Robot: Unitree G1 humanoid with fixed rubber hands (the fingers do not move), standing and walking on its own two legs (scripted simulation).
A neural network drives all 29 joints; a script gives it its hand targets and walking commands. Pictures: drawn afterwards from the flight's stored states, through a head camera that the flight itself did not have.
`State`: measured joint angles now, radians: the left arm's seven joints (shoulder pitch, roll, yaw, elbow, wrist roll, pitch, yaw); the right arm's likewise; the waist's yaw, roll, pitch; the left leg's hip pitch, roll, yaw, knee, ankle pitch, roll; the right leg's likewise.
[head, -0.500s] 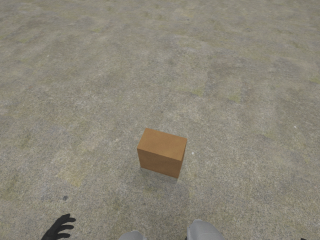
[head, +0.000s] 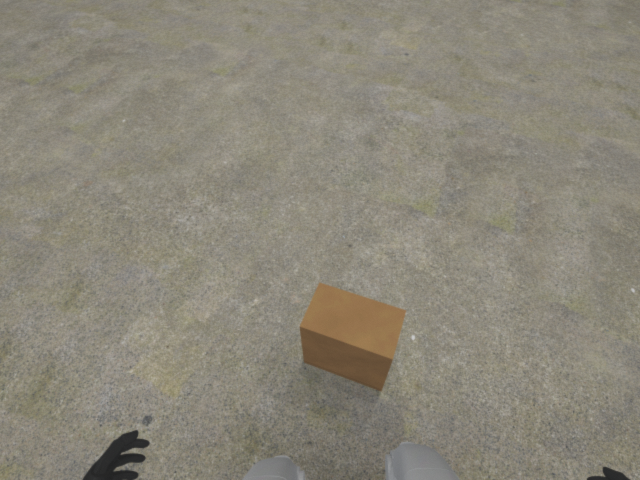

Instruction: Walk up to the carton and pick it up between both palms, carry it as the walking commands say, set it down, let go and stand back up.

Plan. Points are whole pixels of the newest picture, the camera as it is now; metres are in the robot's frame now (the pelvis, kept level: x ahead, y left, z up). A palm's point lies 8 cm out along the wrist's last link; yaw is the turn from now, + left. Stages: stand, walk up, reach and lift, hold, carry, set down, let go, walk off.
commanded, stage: walk up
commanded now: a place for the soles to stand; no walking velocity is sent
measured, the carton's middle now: (351, 338) +0.55 -0.05 -0.61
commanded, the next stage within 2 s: none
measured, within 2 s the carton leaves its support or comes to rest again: neither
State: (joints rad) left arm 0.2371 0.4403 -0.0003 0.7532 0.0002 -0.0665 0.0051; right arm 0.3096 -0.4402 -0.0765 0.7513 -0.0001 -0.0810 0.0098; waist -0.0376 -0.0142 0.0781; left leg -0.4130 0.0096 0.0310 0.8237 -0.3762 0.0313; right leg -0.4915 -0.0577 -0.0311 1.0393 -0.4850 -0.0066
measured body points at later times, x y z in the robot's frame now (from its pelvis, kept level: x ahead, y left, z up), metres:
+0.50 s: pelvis +0.02 -0.01 +0.00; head +0.03 -0.01 +0.45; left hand +0.14 +0.31 -0.09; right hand +0.11 -0.34 -0.10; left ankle +0.05 +0.11 -0.70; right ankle +0.07 -0.14 -0.70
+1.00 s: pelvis +0.04 +0.05 -0.01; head +0.04 +0.05 +0.44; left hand +0.15 +0.38 -0.10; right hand +0.13 -0.28 -0.10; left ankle +0.06 +0.14 -0.70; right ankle +0.05 -0.10 -0.67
